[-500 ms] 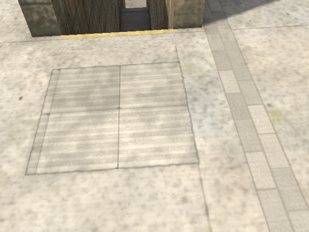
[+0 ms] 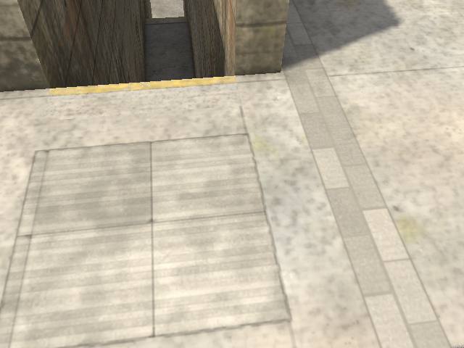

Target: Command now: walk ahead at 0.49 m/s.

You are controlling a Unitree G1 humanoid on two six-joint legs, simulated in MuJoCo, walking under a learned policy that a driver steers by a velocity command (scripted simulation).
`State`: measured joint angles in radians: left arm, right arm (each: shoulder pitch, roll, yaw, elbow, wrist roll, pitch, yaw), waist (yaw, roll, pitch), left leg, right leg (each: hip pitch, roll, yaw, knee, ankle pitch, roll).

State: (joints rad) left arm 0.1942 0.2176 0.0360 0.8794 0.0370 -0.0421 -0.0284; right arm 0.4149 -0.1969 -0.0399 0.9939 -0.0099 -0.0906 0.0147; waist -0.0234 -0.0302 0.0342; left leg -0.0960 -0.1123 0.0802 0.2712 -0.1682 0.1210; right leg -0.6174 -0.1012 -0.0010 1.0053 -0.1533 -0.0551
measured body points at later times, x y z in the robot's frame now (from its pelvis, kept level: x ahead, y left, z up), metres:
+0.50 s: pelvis +0.28 -0.06 +0.00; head +0.31 -0.07 +0.45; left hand +0.32 +0.20 -0.14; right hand +0.32 -0.31 -0.15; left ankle +0.26 +0.08 -0.66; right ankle +0.30 -0.12 -0.74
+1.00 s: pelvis +0.54 +0.02 -0.01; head +0.56 +0.04 +0.44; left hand +0.52 +0.28 -0.15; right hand +0.70 -0.21 -0.15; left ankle +0.55 +0.06 -0.74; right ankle +0.52 -0.14 -0.65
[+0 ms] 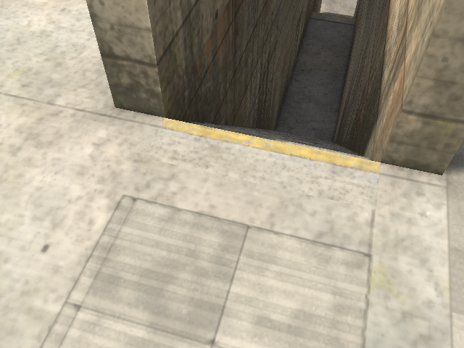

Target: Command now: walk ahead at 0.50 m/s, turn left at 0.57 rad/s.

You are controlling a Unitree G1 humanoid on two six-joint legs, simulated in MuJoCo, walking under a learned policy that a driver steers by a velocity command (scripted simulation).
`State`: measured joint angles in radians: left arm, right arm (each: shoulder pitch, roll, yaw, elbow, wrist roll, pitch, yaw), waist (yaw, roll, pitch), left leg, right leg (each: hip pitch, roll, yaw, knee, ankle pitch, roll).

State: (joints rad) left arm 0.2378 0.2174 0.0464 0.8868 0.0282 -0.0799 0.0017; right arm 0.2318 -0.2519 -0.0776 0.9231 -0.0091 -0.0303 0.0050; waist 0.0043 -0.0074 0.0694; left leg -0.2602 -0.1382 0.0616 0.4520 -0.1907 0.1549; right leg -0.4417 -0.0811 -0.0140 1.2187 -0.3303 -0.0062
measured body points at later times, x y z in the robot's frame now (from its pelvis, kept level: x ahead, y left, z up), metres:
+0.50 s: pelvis +0.28 -0.04 -0.01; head +0.32 -0.03 +0.44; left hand +0.39 +0.26 -0.10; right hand +0.37 -0.31 -0.14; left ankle +0.11 +0.02 -0.65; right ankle +0.38 -0.11 -0.73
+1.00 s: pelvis +0.50 +0.09 +0.00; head +0.52 +0.11 +0.45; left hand +0.38 +0.31 -0.15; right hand +0.74 -0.07 -0.10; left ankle +0.51 +0.18 -0.73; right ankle +0.44 -0.09 -0.66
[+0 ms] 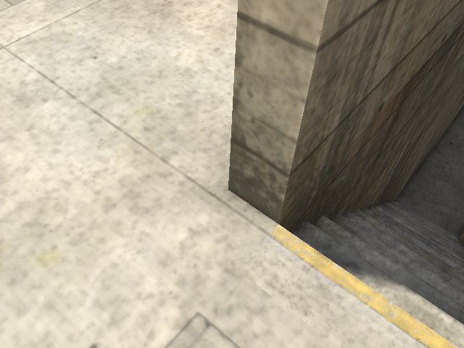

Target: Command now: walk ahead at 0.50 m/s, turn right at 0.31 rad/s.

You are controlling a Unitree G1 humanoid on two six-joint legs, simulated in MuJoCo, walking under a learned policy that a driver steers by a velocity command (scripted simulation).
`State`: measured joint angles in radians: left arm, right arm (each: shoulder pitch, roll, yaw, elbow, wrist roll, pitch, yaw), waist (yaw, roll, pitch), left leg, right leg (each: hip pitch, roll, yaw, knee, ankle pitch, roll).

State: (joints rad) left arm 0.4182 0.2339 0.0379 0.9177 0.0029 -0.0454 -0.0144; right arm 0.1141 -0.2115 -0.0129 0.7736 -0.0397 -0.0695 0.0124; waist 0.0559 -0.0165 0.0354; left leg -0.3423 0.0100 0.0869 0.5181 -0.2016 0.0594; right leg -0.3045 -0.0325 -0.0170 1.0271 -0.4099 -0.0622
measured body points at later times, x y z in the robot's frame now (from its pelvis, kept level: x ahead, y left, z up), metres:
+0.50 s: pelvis +0.24 -0.06 -0.02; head +0.28 -0.08 +0.43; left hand +0.48 +0.13 -0.13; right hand +0.18 -0.32 -0.16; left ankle +0.09 +0.09 -0.65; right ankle +0.31 -0.14 -0.74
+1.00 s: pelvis +0.49 -0.13 -0.01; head +0.51 -0.14 +0.44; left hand +0.69 +0.08 -0.13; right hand +0.51 -0.44 -0.09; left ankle +0.62 -0.09 -0.74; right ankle +0.33 -0.14 -0.69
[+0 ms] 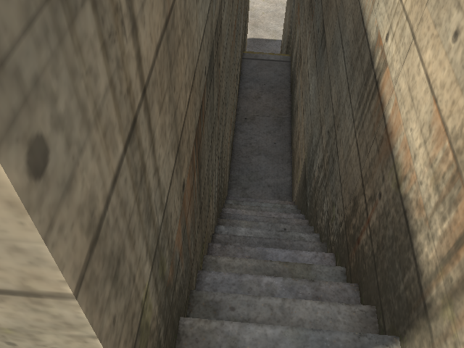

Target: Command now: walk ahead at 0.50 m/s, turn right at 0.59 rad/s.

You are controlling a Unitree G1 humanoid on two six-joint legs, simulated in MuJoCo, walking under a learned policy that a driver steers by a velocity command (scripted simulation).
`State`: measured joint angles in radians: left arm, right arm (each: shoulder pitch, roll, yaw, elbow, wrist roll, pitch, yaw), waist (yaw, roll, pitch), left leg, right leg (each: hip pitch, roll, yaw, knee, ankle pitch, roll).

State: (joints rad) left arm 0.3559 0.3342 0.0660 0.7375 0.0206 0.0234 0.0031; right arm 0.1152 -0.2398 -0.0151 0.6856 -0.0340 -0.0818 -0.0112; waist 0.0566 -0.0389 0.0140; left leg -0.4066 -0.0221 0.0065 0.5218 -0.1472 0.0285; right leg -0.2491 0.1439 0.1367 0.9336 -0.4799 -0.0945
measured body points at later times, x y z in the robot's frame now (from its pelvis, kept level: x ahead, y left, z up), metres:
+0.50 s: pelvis +0.14 -0.07 -0.02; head +0.17 -0.10 +0.43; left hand +0.26 +0.19 -0.12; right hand +0.23 -0.36 -0.14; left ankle +0.15 +0.11 -0.65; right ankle +0.15 -0.14 -0.73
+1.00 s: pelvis +0.31 -0.10 -0.08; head +0.28 -0.09 +0.37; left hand +0.46 +0.13 -0.21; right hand +0.33 -0.40 -0.18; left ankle +0.44 -0.02 -0.81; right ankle +0.16 -0.14 -0.73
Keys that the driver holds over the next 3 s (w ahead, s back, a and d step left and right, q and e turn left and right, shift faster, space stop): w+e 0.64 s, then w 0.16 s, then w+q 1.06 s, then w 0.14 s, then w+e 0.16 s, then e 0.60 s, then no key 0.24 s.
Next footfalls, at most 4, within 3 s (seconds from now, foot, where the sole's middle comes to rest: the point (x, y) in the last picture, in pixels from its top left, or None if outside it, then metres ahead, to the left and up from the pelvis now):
0.40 right None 0.19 -0.15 -0.76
1.10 left None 0.44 -0.02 -0.99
1.52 right None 0.63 -0.26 -1.20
1.90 left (247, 318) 0.85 -0.03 -1.42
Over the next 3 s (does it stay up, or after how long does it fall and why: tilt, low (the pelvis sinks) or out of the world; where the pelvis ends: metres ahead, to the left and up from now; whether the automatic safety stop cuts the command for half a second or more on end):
stays up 1.20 -0.18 -1.08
